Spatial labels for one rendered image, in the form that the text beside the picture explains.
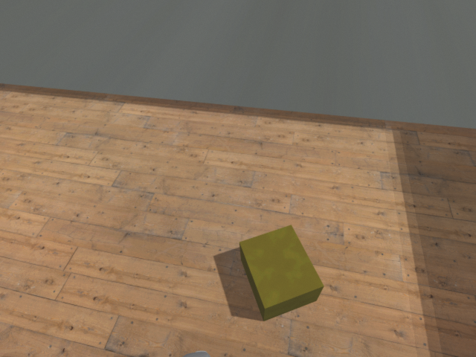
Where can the carton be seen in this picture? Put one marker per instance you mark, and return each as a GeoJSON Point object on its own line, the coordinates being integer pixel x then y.
{"type": "Point", "coordinates": [280, 273]}

